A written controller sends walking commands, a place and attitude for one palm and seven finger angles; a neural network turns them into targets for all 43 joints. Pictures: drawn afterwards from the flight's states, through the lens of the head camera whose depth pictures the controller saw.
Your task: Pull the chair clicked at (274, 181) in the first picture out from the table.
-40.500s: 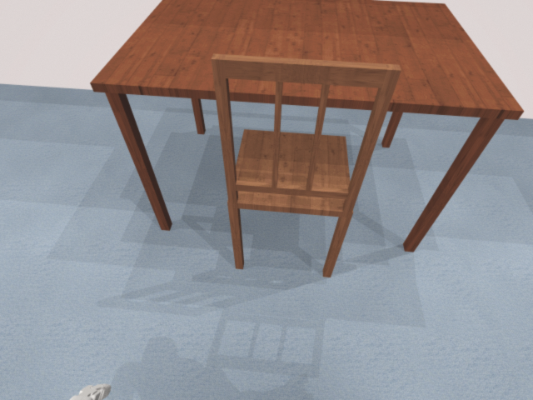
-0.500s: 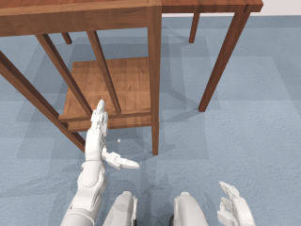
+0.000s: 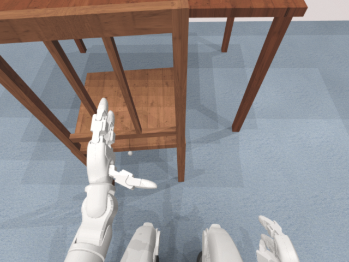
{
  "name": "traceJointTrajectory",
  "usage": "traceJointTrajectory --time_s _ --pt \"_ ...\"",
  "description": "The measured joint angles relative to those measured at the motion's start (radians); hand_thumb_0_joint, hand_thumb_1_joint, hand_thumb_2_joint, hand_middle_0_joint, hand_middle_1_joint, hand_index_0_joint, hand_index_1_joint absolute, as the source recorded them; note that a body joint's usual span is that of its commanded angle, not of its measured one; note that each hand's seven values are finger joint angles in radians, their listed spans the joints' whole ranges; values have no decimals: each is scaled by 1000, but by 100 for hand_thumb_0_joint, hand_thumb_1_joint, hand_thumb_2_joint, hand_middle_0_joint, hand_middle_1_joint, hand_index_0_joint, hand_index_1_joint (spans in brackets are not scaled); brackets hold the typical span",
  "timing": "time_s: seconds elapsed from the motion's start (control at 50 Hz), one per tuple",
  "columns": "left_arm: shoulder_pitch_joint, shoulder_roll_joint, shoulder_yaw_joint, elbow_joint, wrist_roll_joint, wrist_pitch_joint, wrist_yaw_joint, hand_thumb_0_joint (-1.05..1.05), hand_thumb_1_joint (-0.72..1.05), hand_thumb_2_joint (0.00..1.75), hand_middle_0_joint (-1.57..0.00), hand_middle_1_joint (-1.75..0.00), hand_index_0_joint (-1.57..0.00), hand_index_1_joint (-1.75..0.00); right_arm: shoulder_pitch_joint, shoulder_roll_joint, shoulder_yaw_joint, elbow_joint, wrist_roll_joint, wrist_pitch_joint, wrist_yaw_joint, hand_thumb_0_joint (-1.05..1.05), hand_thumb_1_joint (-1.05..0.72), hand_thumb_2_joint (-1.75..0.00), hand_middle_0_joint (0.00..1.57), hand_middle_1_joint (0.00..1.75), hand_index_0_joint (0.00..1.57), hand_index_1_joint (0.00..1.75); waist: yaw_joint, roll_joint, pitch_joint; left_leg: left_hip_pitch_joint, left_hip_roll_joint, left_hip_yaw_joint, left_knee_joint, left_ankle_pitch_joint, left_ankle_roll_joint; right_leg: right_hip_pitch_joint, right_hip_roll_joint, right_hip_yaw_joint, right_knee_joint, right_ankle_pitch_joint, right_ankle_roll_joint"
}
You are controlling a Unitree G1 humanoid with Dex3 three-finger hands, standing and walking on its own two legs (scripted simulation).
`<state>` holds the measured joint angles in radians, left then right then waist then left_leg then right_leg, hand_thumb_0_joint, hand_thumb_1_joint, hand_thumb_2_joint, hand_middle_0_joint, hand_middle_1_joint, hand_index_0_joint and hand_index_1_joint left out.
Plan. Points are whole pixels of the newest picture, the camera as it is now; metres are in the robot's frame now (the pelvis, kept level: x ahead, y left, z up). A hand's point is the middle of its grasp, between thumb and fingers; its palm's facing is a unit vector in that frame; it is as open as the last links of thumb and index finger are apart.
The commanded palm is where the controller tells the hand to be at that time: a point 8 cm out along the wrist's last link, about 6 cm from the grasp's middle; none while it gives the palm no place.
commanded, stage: aim the fingers beside a spindle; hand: left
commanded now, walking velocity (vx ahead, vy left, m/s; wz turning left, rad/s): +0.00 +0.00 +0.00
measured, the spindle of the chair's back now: (85, 98) +0.48 +0.25 +0.05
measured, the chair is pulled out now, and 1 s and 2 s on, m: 0.17 0.17 0.17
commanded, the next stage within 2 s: push the fingers through the gap in 0.92 s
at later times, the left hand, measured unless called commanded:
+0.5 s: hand (154, 168) +0.33 +0.07 -0.01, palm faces -0.06 -1.00 +0.03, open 16.9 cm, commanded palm +0.31 +0.15 +0.02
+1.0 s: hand (139, 150) +0.34 +0.09 +0.05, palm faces +0.10 -0.99 -0.02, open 16.9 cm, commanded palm +0.31 +0.16 +0.03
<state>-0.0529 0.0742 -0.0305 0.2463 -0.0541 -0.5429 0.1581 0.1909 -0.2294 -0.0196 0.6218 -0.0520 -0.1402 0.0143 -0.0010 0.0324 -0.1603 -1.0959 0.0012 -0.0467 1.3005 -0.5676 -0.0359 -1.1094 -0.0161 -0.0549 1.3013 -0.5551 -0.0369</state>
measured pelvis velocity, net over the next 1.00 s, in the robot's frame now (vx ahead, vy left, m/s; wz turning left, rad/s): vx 0.00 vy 0.00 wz -0.02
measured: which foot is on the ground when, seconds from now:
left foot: down 0.00-1.00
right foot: down 0.00-1.00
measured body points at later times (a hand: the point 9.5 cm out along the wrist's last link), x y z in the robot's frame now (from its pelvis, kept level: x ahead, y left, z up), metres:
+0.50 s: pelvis +0.00 +0.01 +0.00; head +0.11 +0.00 +0.44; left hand +0.32 +0.12 -0.01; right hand +0.16 -0.22 -0.11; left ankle +0.03 +0.14 -0.62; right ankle +0.04 -0.10 -0.62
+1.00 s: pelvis +0.00 +0.00 -0.01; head +0.11 +0.00 +0.43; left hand +0.33 +0.15 +0.06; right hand +0.17 -0.24 -0.12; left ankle +0.03 +0.14 -0.62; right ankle +0.04 -0.10 -0.62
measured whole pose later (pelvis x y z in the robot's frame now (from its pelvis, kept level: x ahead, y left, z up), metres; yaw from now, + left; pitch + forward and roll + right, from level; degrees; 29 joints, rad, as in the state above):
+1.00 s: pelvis +0.00 +0.00 -0.01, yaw -1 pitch +22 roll +0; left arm -0.07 0.06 -0.04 0.21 0.02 -0.54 0.24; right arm 0.16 -0.21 -0.03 0.59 -0.07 -0.14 0.02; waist -0.04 0.01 -0.15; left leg -1.14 0.01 -0.03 1.34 -0.58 -0.03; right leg -1.16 -0.01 -0.04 1.34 -0.56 -0.03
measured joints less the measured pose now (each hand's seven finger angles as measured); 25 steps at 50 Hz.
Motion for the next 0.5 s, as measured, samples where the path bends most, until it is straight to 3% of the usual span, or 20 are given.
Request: traceJointTrajectory --time_s 0.04,0.08,0.16,0.24,0.3,0.34,0.42,0.5 --pt "-35 -13 -28 46 8 9 -26 -1 -50 30 -5 -8 -6 -8 -2 -6 2 7 8 0 2 1 -90 -90 20 30 20 30 5 2 -4 -2 -3 -4 3 0 1 2 -3 -4 0 -1 1" --pt "-65 -34 -51 117 14 56 -53 -1 -50 30 -5 -8 -6 -8 -6 -7 7 1 17 7 1 1 -90 -90 20 30 20 30 2 -3 -5 -6 -4 -1 2 3 3 -4 -4 0 1 1 2" --pt "-65 -61 -44 199 23 138 -57 -1 -50 30 -6 -8 -6 -8 -19 6 15 -34 13 15 -8 1 -90 -90 20 30 20 30 -25 -24 0 -21 0 16 -1 6 5 -31 1 17 6 9 4" --pt "1 -33 20 70 21 84 17 -2 -50 30 -6 -8 -7 -8 -25 23 4 -57 -5 11 -7 1 -90 -90 20 30 20 30 -37 -33 10 -30 9 26 14 -3 4 -46 10 26 22 6 3" --pt "6 9 58 -22 13 12 51 -2 -50 30 -6 -8 -7 -8 -22 18 -2 -37 -10 10 3 1 -90 -90 20 30 20 30 -20 -19 11 -25 8 16 23 -8 3 -34 8 17 25 0 3" --pt "-21 25 56 -19 6 -5 33 -2 -50 30 -6 -8 -7 -8 -18 8 0 -17 -5 9 9 1 -90 -90 20 30 20 30 -4 -4 6 -20 2 4 23 -7 4 -20 3 5 18 -1 4" --pt "-83 -6 -15 104 -12 87 -57 -1 -50 30 -5 -8 -6 -8 -9 -5 14 -1 27 11 3 1 -90 -90 20 30 20 30 14 11 8 -5 -8 -6 6 5 9 5 -7 -5 -6 6 9" --pt "-97 -67 -66 227 -10 177 -87 -1 -50 30 -5 -8 -6 -8 -9 6 27 -23 26 1 -12 1 -90 -90 20 30 20 30 -17 -8 7 -22 -8 7 -5 13 13 -19 -7 8 -11 16 13"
